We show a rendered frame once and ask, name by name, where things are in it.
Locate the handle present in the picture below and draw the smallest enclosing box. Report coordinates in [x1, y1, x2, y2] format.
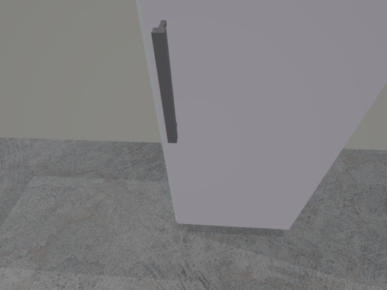
[151, 21, 178, 143]

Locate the fridge door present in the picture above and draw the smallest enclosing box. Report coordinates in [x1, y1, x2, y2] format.
[140, 0, 387, 230]

